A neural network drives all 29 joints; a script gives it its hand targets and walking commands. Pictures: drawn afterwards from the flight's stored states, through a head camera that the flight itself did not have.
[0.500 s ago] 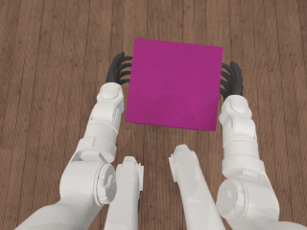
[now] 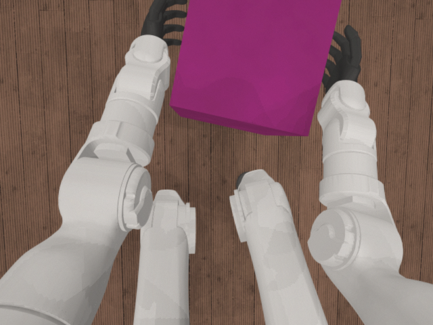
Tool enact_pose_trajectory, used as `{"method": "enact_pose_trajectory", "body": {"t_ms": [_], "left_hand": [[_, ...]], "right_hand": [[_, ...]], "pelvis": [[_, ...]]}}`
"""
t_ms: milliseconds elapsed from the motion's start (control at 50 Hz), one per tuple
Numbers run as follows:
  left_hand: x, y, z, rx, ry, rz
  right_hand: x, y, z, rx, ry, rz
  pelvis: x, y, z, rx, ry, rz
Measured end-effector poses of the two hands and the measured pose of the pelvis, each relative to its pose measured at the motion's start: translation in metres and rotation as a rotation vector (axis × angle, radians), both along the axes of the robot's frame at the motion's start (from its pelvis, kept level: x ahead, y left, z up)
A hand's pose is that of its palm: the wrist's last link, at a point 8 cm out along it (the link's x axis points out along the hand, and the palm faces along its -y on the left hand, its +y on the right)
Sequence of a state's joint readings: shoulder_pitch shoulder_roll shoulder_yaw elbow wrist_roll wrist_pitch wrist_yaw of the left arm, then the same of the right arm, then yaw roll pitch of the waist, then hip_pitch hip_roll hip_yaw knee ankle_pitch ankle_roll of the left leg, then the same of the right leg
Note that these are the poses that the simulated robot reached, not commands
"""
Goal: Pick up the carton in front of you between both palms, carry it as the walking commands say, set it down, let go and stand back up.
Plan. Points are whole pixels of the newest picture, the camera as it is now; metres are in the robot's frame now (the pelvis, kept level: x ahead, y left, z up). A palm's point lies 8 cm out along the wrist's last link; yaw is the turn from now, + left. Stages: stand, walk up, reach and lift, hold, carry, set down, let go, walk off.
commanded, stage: set down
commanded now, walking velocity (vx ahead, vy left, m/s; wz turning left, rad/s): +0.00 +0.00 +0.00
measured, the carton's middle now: (241, 72) +0.50 -0.11 -0.22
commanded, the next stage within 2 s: none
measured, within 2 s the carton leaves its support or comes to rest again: rests again in 0.74 s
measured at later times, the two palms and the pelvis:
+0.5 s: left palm (160, 46) +0.56 +0.03 -0.20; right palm (323, 86) +0.45 -0.25 -0.19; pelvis +0.01 +0.01 -0.03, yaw -1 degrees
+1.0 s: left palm (160, 53) +0.56 +0.03 -0.22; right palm (319, 89) +0.44 -0.25 -0.21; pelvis +0.00 +0.01 -0.05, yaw -1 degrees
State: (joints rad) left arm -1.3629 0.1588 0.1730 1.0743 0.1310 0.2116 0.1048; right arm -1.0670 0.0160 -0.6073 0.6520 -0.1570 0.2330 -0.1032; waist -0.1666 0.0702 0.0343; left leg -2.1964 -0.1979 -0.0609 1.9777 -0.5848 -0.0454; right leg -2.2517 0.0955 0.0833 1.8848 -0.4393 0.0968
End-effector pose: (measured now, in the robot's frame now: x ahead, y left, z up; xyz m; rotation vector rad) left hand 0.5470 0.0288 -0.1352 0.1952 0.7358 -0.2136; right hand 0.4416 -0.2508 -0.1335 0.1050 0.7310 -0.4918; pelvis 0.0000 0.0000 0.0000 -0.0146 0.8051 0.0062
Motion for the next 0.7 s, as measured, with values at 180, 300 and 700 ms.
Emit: {"method": "enact_pose_trajectory", "body": {"t_ms": [180,300,700], "left_hand": [[0.008,-0.007,-0.051,0.001,0.02,-0.031],[0.01,-0.005,-0.059,0.009,0.021,-0.045],[0.009,0.004,-0.076,0.039,0.057,-0.065]], "right_hand": [[0.003,-0.005,-0.045,-0.01,0.028,-0.016],[0.006,-0.004,-0.049,0.003,0.027,-0.024],[0.001,0.003,-0.071,0.016,0.078,0.04]], "pelvis": [[-0.001,0.001,-0.026,-0.015,-0.024,0.025],[0.004,0.003,-0.031,-0.029,-0.026,0.021],[0.003,0.008,-0.039,-0.039,-0.046,0.03]]}}
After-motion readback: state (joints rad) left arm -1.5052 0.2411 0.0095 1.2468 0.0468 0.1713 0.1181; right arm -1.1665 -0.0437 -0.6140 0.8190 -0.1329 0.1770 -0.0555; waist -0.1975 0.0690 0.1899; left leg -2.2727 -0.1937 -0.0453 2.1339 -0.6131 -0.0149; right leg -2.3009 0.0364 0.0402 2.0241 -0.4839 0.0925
